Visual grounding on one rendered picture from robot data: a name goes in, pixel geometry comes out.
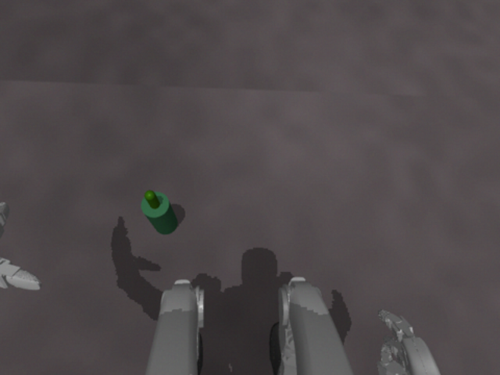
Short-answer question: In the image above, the left robot hand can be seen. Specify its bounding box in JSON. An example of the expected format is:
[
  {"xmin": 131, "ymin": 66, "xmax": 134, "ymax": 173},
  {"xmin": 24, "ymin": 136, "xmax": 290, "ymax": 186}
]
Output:
[{"xmin": 0, "ymin": 202, "xmax": 42, "ymax": 290}]

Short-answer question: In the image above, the bottle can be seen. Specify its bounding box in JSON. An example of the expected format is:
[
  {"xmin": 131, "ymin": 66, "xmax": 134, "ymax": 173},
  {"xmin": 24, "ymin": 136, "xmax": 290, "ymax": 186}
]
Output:
[{"xmin": 141, "ymin": 191, "xmax": 177, "ymax": 234}]

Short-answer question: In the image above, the right robot hand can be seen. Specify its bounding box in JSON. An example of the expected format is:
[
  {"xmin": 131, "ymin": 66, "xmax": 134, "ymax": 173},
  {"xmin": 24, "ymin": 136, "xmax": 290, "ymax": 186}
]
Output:
[{"xmin": 377, "ymin": 309, "xmax": 441, "ymax": 375}]

